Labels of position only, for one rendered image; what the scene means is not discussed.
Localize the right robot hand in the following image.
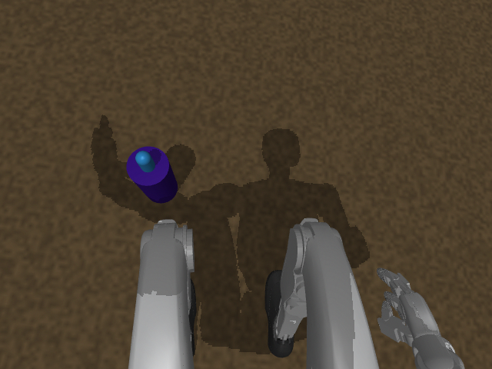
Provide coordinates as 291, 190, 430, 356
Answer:
377, 268, 441, 347

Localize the bottle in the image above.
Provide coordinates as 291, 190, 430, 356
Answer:
126, 146, 178, 203

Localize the right robot arm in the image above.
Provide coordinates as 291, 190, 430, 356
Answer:
412, 334, 465, 369

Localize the right robot foot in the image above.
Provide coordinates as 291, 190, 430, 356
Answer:
265, 270, 294, 357

